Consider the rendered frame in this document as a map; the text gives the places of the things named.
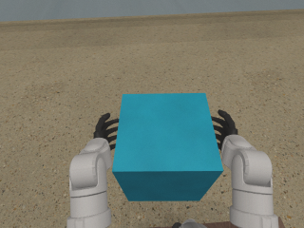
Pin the robot right hand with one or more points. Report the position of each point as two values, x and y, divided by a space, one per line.
228 127

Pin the right robot forearm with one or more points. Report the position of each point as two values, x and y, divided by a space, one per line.
252 183

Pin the carton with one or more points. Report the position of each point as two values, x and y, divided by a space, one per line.
166 147

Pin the robot left hand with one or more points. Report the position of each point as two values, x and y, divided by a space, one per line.
101 130

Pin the right robot shin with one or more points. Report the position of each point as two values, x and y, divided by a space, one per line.
189 220

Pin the left robot forearm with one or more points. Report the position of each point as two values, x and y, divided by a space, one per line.
88 185

